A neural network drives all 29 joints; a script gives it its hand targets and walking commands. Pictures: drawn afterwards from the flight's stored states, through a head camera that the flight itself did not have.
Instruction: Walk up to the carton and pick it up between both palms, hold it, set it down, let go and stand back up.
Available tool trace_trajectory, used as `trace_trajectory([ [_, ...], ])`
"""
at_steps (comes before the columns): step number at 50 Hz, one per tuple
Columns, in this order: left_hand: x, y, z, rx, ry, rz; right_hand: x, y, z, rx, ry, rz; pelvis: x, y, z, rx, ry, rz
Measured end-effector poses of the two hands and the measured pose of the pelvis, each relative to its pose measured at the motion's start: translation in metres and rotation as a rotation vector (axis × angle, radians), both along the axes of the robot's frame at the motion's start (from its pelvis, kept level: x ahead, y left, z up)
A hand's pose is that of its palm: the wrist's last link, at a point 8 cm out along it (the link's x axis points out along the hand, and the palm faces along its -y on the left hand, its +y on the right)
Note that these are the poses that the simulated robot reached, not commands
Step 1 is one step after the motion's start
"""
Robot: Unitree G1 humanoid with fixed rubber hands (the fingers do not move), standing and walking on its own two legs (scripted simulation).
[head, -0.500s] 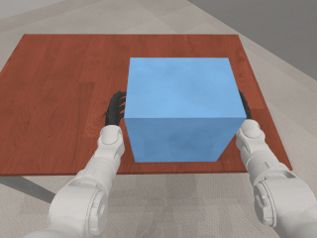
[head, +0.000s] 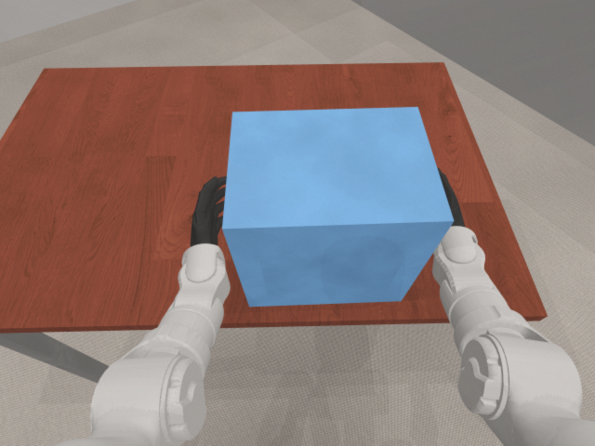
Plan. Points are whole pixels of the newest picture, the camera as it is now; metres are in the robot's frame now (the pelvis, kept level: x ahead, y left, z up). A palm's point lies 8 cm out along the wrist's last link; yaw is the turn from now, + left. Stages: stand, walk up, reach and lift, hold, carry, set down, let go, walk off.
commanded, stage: reach and lift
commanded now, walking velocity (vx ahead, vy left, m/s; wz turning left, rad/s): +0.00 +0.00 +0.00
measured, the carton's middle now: (325, 216) +0.44 -0.03 +0.02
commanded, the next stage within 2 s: none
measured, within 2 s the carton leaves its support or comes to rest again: leaves its support in 1.46 s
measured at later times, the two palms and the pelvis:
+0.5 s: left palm (207, 238) +0.41 +0.13 +0.02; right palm (443, 220) +0.42 -0.20 +0.03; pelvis +0.00 +0.00 +0.00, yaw +0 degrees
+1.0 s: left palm (196, 255) +0.38 +0.15 +0.02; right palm (441, 233) +0.39 -0.19 +0.04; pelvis -0.02 +0.00 +0.00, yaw +0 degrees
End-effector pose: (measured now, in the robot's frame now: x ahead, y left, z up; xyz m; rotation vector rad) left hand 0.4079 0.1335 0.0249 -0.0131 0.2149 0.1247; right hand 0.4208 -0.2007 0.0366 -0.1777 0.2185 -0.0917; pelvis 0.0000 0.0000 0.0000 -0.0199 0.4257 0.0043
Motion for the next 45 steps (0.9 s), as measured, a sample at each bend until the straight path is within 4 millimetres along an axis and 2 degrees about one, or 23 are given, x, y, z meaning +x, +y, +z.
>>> trace_trajectory([
  [24, -0.001, 0.001, -0.003, -0.030, -0.021, 0.014, 0.000, 0.001, -0.002, -0.005, -0.026, 0.001, 0.003, -0.002, 0.000, 0.003, 0.004, 0.000],
  [45, -0.026, 0.012, -0.001, -0.070, -0.065, 0.040, -0.024, 0.014, 0.007, -0.018, -0.087, 0.005, -0.014, -0.001, 0.000, 0.001, -0.020, -0.001],
])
